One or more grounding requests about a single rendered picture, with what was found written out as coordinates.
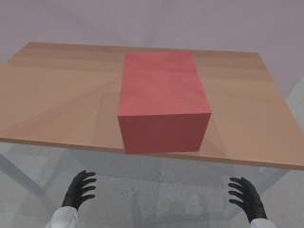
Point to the carton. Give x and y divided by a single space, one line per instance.
162 106

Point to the right robot forearm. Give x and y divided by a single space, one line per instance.
261 223

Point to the table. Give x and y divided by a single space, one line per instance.
67 96

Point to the left robot forearm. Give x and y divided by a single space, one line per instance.
64 217

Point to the left robot hand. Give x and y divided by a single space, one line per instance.
73 197

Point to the right robot hand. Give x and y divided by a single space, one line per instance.
251 205

